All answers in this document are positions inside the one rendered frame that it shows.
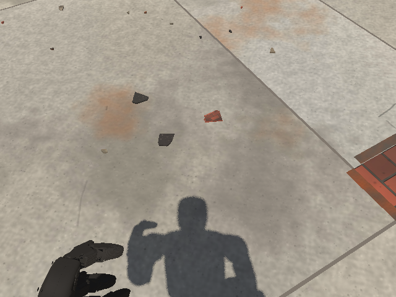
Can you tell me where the left robot hand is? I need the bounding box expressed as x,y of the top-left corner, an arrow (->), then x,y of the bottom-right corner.
37,240 -> 131,297

